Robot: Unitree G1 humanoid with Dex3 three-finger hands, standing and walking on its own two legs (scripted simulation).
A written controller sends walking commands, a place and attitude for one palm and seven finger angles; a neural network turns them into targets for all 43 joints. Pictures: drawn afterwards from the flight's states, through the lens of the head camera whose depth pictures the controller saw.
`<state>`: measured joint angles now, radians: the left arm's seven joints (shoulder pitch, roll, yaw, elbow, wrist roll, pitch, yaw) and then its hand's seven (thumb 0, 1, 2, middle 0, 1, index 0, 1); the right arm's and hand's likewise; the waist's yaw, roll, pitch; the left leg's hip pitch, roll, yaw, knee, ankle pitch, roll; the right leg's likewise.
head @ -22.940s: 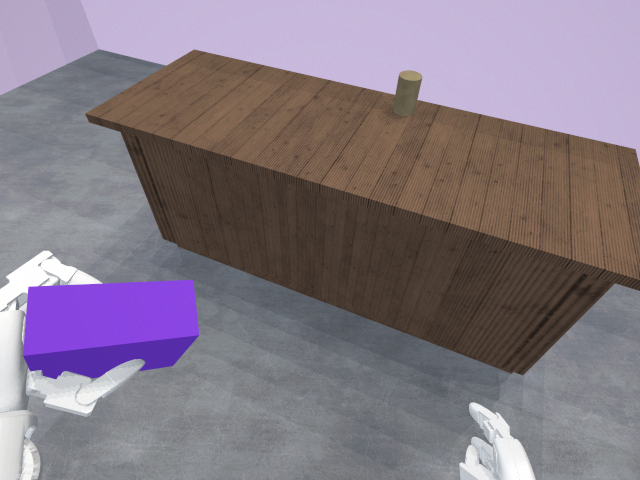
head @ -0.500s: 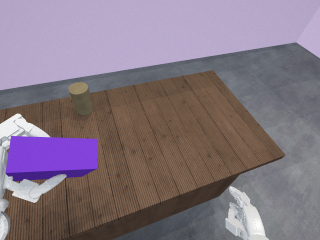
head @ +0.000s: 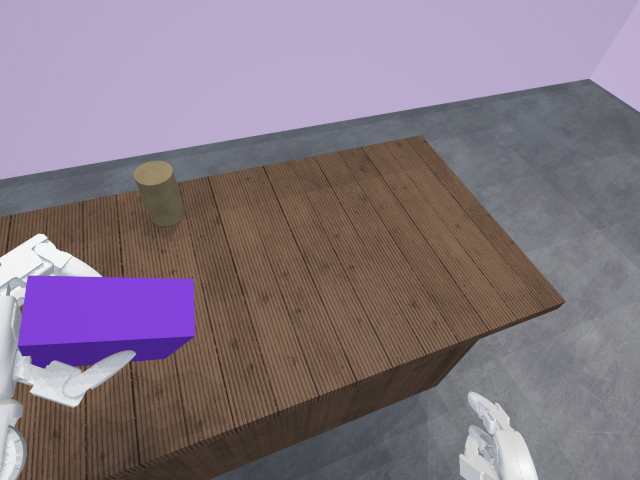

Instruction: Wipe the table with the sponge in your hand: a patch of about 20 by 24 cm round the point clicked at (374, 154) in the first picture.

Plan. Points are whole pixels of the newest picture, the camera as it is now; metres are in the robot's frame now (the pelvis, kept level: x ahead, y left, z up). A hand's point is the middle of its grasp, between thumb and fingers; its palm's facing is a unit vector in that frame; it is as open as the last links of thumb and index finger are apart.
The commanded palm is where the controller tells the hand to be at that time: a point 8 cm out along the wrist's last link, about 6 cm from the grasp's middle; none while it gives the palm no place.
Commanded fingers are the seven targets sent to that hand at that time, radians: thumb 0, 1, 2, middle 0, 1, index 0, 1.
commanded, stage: look again from close up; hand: left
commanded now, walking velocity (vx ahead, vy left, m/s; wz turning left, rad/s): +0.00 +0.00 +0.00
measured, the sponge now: (134, 324) +0.24 +0.21 +0.12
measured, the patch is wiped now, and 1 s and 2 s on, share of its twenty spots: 0.00 0.00 0.00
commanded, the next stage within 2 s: turn the palm down, sponge in hand in 0.26 s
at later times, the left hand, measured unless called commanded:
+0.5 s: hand (18, 256) +0.25 +0.29 +0.19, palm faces +0.44 -0.77 -0.46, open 9.7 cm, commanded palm +0.17 +0.28 +0.17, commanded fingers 0.00 0.10 1.30 -1.20 -1.60 -1.20 -1.60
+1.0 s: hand (66, 350) +0.20 +0.26 +0.12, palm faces +0.27 -0.57 -0.78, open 9.7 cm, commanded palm +0.17 +0.26 +0.16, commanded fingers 0.00 0.10 1.30 -1.20 -1.60 -1.20 -1.60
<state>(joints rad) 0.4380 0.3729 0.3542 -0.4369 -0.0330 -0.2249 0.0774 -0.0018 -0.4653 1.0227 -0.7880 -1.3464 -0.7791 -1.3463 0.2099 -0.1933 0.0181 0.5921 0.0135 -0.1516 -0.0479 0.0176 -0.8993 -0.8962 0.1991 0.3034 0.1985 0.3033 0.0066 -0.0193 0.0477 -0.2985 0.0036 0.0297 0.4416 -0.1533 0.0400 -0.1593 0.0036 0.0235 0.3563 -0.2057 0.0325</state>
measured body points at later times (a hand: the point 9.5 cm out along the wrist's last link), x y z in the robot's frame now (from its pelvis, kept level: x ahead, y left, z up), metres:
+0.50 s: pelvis +0.00 +0.00 -0.01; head +0.02 +0.02 +0.44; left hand +0.23 +0.33 +0.22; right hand +0.20 -0.21 -0.08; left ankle +0.05 +0.09 -0.74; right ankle -0.01 -0.14 -0.74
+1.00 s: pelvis -0.02 -0.06 -0.03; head -0.03 -0.08 +0.42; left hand +0.19 +0.28 +0.16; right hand +0.19 -0.26 -0.11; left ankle +0.05 +0.09 -0.74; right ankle -0.01 -0.14 -0.74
